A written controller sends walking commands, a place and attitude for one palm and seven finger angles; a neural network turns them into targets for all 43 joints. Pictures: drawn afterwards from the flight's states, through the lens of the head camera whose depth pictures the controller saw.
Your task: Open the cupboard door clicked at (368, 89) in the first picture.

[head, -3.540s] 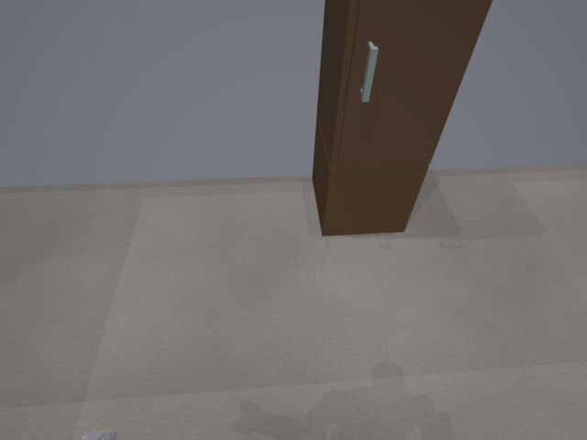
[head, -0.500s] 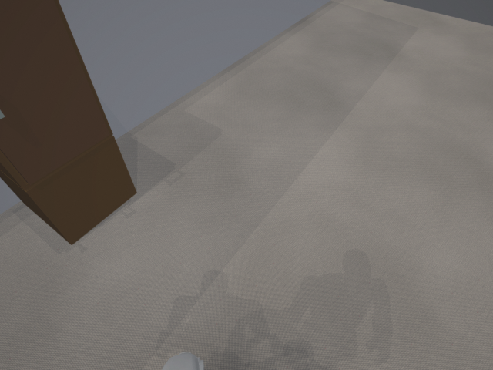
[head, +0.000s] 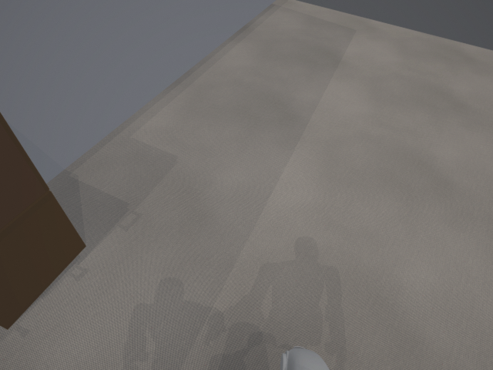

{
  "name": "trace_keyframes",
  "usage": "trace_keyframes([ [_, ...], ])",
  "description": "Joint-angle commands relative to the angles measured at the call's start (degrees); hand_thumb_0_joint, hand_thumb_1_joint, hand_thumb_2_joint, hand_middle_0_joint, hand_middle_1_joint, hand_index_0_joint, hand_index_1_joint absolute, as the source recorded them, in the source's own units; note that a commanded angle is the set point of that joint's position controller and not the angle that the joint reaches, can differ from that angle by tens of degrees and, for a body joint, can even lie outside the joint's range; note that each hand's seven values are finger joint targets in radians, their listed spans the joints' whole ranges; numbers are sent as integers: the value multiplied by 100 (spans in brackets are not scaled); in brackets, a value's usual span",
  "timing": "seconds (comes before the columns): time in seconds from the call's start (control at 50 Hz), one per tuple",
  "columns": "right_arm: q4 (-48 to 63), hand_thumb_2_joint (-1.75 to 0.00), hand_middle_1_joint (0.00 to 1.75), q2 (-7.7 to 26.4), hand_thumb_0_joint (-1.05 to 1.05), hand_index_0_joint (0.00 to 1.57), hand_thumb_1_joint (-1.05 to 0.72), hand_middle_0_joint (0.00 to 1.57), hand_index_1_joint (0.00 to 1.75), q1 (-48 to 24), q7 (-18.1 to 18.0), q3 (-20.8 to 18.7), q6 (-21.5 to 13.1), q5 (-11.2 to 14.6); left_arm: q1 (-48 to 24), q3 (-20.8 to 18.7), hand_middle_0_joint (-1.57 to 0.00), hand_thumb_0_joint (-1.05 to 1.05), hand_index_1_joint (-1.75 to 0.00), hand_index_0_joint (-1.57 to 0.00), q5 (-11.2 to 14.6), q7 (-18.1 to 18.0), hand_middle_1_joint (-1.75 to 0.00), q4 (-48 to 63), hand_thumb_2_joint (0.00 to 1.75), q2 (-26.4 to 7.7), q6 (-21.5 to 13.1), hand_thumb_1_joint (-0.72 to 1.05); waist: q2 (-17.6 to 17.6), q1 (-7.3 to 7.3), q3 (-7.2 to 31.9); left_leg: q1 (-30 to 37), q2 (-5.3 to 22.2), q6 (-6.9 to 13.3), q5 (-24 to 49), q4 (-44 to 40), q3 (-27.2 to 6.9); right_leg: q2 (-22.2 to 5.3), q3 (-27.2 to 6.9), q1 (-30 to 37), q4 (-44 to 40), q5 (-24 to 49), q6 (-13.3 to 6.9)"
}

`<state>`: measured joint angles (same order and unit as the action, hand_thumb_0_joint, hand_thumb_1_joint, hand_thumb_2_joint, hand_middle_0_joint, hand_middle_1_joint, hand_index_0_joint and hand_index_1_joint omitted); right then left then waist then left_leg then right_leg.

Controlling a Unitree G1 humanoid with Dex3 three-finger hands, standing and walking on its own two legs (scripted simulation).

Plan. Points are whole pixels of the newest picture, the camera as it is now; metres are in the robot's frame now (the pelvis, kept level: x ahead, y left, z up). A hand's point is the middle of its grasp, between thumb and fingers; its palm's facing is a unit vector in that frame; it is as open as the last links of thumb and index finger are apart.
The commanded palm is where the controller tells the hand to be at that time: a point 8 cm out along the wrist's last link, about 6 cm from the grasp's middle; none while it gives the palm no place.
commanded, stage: walk to a spot facing it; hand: left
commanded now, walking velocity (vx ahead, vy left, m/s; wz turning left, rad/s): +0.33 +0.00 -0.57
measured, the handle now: out of the picture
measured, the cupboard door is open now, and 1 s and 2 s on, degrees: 0 0 0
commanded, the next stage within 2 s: turn to face it in 0.32 s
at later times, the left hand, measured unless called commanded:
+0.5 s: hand (198, 273) +0.34 +0.12 -0.18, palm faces -0.22 -0.95 -0.21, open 7.4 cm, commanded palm none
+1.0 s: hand (181, 231) +0.45 +0.18 -0.18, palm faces +0.01 -0.98 -0.22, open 7.4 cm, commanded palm none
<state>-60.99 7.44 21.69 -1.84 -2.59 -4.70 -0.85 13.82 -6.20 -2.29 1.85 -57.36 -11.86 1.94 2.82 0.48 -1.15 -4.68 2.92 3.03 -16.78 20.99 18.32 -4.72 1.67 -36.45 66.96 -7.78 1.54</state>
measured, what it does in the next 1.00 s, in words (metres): walks ahead: right foot, then left foot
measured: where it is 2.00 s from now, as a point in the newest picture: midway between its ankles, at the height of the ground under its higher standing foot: (259, 339)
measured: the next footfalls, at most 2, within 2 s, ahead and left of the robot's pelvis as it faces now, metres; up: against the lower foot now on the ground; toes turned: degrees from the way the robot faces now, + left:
right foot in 0.30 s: +0.27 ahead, -0.13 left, +0.00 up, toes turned -17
left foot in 0.70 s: +0.47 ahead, +0.06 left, +0.00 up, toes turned -2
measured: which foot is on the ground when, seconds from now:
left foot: down 0.00-0.30, up 0.32-0.68, down 0.70-1.00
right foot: up 0.00-0.28, down 0.30-0.72, up 0.74-1.00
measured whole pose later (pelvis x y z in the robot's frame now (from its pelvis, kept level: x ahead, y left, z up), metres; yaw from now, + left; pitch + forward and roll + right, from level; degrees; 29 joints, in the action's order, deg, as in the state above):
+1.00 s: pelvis +0.36 -0.02 -0.01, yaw -3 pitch +1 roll -2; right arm -54.8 10.5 12.5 -0.1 -3.1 1.1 -1.2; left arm 10.8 -5.1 -1.2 -0.9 -54.1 -12.3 2.2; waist 0.7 -0.6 -3.0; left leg -19.9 -1.4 3.7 -8.8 27.3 1.1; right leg -4.5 0.0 -27.6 59.2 -22.5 4.3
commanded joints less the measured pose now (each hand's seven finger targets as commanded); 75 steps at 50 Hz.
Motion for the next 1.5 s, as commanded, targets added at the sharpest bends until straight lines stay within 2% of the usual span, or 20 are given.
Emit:
trace_keyframes([
  [0.0,67,-90,30,666,0,20,-90,20,30,712,-21,-94,-113,-21,-602,92,-20,0,-30,-20,8,67,-30,458,90,39,-94,90,-774,-218,-567,593,1657,-9,2132,-980,-813,-215,185,-898,-663,98,14],
  [0.14,-118,-90,30,747,0,20,-90,20,30,1034,-18,-112,-10,-88,-1407,166,-20,0,-30,-20,48,91,-30,755,90,136,-202,90,-892,-368,-855,1047,1731,167,3811,-546,-126,175,863,-306,-2412,-335,-322],
  [0.2,45,-90,30,1075,0,20,-90,20,30,757,-11,-200,5,-63,-553,102,-20,0,-30,-20,35,63,-30,581,90,-38,-295,90,-1087,75,-144,1247,1752,80,6152,841,206,686,1128,921,-2787,-714,-662],
  [0.24,258,-90,30,1231,0,20,-90,20,30,375,64,-233,35,18,996,-37,-20,0,-30,-20,2,-2,-30,177,90,-533,-409,90,-993,844,779,144,1590,-224,5353,3218,319,671,990,3381,-3587,-33,-864],
  [0.26,463,-90,30,789,0,20,-90,20,30,454,127,-168,35,121,1508,-156,-20,0,-30,-20,14,-73,-30,67,90,-1203,-465,90,181,932,1401,-1941,819,-496,689,5097,27,-877,-1372,5209,-3736,654,-1492],
  [0.28,707,-90,30,611,0,20,-90,20,30,93,84,-132,6,119,1640,-195,-20,0,-30,-20,193,-126,-30,24,90,-1580,-457,90,629,817,1551,-3257,154,-633,-1819,6583,-723,-1874,-3317,5570,-4286,2366,-2084],
  [0.3,812,-90,30,710,0,20,-90,20,30,-35,63,-159,9,65,1234,-196,-20,0,-30,-20,219,-175,-30,196,90,-1545,-442,90,421,669,1334,-3392,439,-549,-1185,6631,-1595,-1856,-3011,4918,-4553,1917,-1953],
  [0.36,738,-90,30,641,0,20,-90,20,30,-383,71,-146,173,-58,199,16,-20,0,-30,-20,176,-241,-30,442,90,-831,-530,90,-569,49,132,-2983,899,-608,-312,5766,-1761,-1262,-1881,2607,-4943,1324,-1489],
  [0.44,544,-90,30,394,0,20,-90,20,30,83,89,-50,386,-59,-61,144,-20,0,-30,-20,83,-263,-30,361,90,-594,-625,90,-103,-401,271,-2389,726,-713,-95,4599,-1598,-708,-684,1863,-4845,2481,-1234],
  [0.6,695,-90,30,432,0,20,-90,20,30,-1086,204,57,329,11,212,276,-20,0,-30,-20,112,-316,-30,88,90,-507,-525,90,462,3,-15,-1873,238,-554,614,2084,-1337,-758,-78,2598,-4639,2481,-853],
  [0.66,626,-90,30,741,0,20,-90,20,30,-776,234,-31,324,-48,291,218,-20,0,-30,-20,134,-386,-30,105,90,-631,-422,90,44,-148,160,-1091,114,-449,1407,956,-1367,-784,193,2925,-3573,2256,-528],
  [0.72,570,-90,30,1649,0,20,-90,20,30,84,133,-195,399,-52,637,269,-20,0,-30,-20,220,-413,-30,354,90,-381,-337,90,-2209,-337,1102,648,2188,1040,5793,293,-4095,344,277,1055,-174,-3094,164],
  [0.78,777,-90,30,1333,0,20,-90,20,30,-529,84,-183,420,-57,-125,160,-20,0,-30,-20,155,-360,-30,523,90,-450,-275,90,-1021,-232,503,-348,1618,890,3272,0,-3630,-21,-220,579,192,-2323,172],
  [0.9,1020,-90,30,1315,0,20,-90,20,30,-885,133,-262,444,-45,34,62,-20,0,-30,-20,117,-296,-30,562,90,-347,-86,90,-987,-84,490,-1029,1010,579,1177,-545,-3219,-19,-100,896,-472,-1390,274],
  [1.08,1057,-90,30,1583,0,20,-90,20,30,-592,156,-451,556,-78,-522,85,-20,0,-30,-20,163,-315,-30,999,90,-404,-96,90,-1172,-304,642,-562,918,724,1534,-225,-4039,289,-174,1027,-1822,-1787,269],
  [1.16,1206,-90,30,1605,0,20,-90,20,30,-906,185,-507,632,-58,26,87,-20,0,-30,-20,221,-350,-30,941,90,-506,-131,90,-1280,-44,719,-1170,589,453,1620,102,-4068,496,-68,2312,-3496,-1213,164],
  [1.18,1282,-90,30,1512,0,20,-90,20,30,-993,203,-495,650,-23,289,59,-20,0,-30,-20,214,-368,-30,899,90,-644,-159,90,-1008,104,742,-1720,346,189,1106,340,-3912,346,-118,3081,-4421,-738,91],
  [1.22,1532,-90,30,943,0,20,-90,20,30,-943,235,-415,649,-18,129,-52,-20,0,-30,-20,72,-420,-30,1074,90,-1552,-194,90,1483,129,326,-3645,-830,-626,-1436,2951,-2112,-2350,-2582,3437,-5614,-1183,-909],
  [1.32,1150,-90,30,1068,0,20,-90,20,30,-794,350,-410,803,-76,-671,158,-20,0,-30,-20,116,-392,-30,1210,90,-784,-280,90,576,-301,-311,-3090,-152,-707,-302,4933,-1960,-1257,-392,2319,-4937,635,-696],
  [1.48,1317,-90,30,1025,0,20,-90,20,30,-1670,355,-284,825,-38,292,103,-20,0,-30,-20,74,-389,-30,892,90,-1046,-253,90,735,152,17,-2885,-44,-836,-693,3711,-1549,-1523,93,3420,-4535,2174,-839],
])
